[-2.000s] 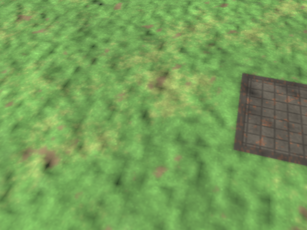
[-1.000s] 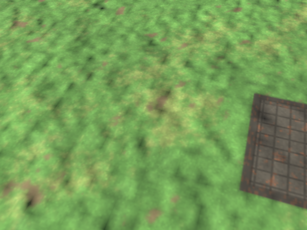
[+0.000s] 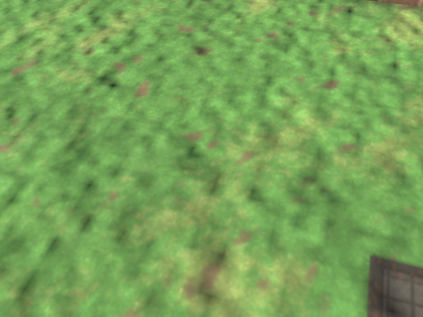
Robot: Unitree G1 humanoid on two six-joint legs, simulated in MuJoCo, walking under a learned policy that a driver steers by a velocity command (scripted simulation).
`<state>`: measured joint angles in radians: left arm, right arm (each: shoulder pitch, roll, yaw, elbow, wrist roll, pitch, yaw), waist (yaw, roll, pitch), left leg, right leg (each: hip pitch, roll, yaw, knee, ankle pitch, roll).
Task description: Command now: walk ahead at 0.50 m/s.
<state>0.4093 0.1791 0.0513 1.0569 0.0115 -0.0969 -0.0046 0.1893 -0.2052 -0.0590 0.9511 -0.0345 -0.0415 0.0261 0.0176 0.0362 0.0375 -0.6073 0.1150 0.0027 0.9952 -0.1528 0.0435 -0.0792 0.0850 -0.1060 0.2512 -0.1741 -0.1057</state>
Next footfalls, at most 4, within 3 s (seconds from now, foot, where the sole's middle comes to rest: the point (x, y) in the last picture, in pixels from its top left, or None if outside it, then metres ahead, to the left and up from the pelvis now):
0.28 left None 0.33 0.12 -0.78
0.86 right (249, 275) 0.64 -0.06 -0.78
1.42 left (192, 211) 0.88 0.14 -0.78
1.98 right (193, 137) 1.27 0.16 -0.78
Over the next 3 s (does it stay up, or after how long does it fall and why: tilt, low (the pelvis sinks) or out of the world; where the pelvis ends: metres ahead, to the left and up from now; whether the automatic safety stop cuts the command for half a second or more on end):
stays up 1.39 0.58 -0.01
